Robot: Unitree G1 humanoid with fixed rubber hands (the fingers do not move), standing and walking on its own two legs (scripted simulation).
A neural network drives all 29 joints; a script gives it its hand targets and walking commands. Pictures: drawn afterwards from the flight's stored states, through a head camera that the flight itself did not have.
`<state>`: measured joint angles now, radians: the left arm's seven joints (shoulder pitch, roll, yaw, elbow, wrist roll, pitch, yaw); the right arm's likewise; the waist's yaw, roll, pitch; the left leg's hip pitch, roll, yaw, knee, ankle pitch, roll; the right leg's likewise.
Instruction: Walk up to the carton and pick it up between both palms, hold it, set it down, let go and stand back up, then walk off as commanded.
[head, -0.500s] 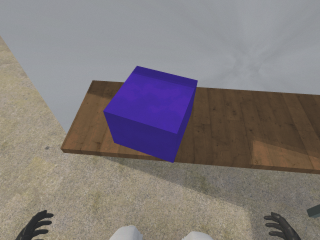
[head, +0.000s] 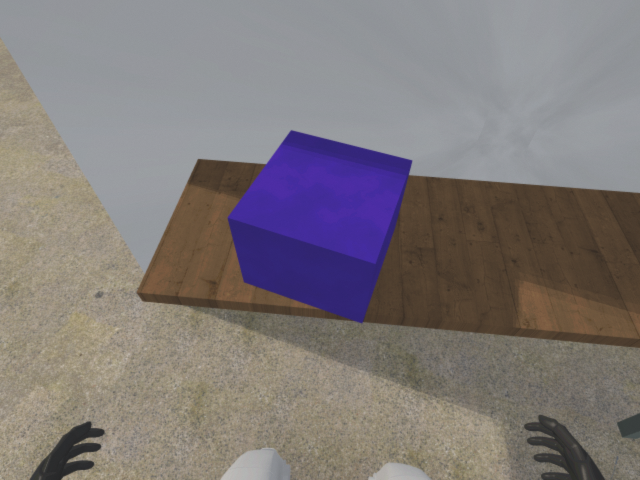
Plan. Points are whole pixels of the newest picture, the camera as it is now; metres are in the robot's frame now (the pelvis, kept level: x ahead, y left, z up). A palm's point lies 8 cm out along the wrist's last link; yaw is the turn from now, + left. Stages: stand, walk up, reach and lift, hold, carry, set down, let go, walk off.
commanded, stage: walk up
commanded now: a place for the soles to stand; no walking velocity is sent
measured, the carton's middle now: (325, 223) +0.48 +0.01 +0.00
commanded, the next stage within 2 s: reach and lift in 0.86 s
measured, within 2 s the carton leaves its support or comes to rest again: neither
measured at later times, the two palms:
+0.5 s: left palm out of the picture +0.10 +0.33 -0.06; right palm (569, 466) +0.15 -0.30 -0.07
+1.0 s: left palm (55, 456) +0.15 +0.33 -0.07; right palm (567, 456) +0.16 -0.30 -0.07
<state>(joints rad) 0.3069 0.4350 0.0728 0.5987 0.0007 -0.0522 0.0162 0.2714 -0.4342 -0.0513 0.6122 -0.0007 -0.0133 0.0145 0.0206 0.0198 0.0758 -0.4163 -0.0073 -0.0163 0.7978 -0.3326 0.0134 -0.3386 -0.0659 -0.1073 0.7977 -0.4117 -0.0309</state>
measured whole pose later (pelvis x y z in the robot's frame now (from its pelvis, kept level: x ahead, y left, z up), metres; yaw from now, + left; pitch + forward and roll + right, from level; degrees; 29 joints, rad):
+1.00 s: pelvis +0.01 +0.01 +0.00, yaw +0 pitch -2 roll -2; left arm 0.17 0.43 0.07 0.60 0.00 0.20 0.03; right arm 0.09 -0.37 -0.18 0.94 -0.05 -0.26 0.05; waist 0.02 0.02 0.08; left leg -0.43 0.01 -0.02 0.84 -0.37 0.02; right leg -0.34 -0.05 -0.10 0.80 -0.42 -0.02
